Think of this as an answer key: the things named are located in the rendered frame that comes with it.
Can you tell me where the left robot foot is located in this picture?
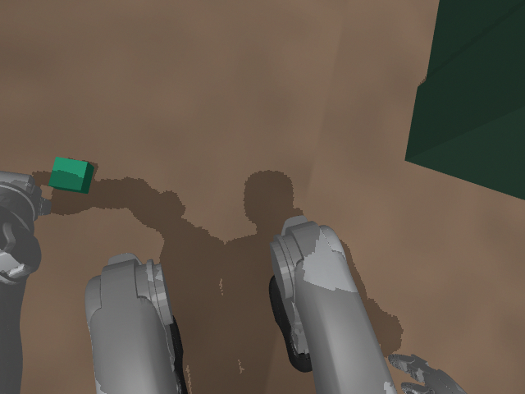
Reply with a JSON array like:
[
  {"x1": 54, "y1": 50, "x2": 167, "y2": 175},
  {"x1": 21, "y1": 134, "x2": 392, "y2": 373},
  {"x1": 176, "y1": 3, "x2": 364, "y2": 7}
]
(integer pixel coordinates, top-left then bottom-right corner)
[{"x1": 169, "y1": 316, "x2": 188, "y2": 394}]

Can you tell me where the sofa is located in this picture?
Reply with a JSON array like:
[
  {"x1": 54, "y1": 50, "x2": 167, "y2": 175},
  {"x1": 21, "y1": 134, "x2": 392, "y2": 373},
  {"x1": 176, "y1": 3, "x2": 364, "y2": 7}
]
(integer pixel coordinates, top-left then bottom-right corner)
[{"x1": 404, "y1": 0, "x2": 525, "y2": 200}]

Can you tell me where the right robot hand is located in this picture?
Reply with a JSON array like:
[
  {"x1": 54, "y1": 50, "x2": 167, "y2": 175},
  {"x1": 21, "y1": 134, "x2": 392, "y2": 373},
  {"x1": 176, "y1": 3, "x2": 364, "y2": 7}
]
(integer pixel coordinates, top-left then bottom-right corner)
[{"x1": 388, "y1": 354, "x2": 467, "y2": 394}]

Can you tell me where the small box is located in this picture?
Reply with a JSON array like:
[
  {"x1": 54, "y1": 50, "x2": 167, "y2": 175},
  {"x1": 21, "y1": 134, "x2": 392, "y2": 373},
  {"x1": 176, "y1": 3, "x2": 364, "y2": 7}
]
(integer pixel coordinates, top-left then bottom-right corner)
[{"x1": 48, "y1": 157, "x2": 94, "y2": 194}]

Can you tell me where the left robot arm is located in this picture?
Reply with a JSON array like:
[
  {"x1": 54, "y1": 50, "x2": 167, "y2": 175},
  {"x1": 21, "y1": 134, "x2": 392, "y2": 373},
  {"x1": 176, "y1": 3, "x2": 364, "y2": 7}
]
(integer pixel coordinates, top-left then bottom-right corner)
[{"x1": 0, "y1": 171, "x2": 42, "y2": 394}]

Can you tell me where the right robot foot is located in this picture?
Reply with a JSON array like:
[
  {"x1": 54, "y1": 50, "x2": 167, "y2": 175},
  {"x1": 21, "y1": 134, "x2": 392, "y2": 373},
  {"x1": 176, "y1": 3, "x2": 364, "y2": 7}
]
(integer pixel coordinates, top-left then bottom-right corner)
[{"x1": 269, "y1": 275, "x2": 313, "y2": 373}]

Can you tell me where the left robot hand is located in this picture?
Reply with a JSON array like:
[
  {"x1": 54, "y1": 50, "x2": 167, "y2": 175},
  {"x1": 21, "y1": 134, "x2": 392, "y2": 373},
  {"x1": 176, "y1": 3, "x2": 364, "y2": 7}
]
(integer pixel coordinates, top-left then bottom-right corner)
[{"x1": 38, "y1": 197, "x2": 52, "y2": 216}]

